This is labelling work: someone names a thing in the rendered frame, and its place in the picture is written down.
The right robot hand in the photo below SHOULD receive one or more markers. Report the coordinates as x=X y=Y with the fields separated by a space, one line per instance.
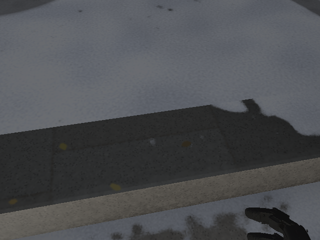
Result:
x=277 y=220

